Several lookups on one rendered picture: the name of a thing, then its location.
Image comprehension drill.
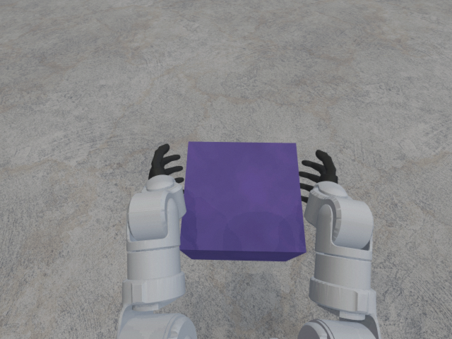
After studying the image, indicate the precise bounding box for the robot left forearm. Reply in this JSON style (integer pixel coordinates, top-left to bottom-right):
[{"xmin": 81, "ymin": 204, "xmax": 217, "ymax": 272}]
[{"xmin": 116, "ymin": 174, "xmax": 186, "ymax": 339}]

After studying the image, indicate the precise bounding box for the robot right upper arm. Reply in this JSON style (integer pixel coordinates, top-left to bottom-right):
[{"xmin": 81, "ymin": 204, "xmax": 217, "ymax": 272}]
[{"xmin": 297, "ymin": 319, "xmax": 376, "ymax": 339}]

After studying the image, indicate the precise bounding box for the robot left hand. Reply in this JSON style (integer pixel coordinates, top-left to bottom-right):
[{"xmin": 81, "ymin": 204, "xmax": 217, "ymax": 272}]
[{"xmin": 148, "ymin": 144, "xmax": 184, "ymax": 193}]

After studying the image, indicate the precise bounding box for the robot left upper arm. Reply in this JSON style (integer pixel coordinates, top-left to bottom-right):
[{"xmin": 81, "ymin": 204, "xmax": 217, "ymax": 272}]
[{"xmin": 119, "ymin": 313, "xmax": 197, "ymax": 339}]

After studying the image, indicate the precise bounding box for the carton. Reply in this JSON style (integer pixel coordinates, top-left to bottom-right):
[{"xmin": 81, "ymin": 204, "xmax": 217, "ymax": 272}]
[{"xmin": 179, "ymin": 141, "xmax": 307, "ymax": 261}]

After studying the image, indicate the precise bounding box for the robot right forearm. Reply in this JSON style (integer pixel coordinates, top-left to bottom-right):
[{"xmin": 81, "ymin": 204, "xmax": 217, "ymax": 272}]
[{"xmin": 304, "ymin": 181, "xmax": 381, "ymax": 339}]

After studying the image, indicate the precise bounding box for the robot right hand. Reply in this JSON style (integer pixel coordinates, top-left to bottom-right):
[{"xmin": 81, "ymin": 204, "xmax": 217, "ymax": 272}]
[{"xmin": 299, "ymin": 150, "xmax": 338, "ymax": 203}]

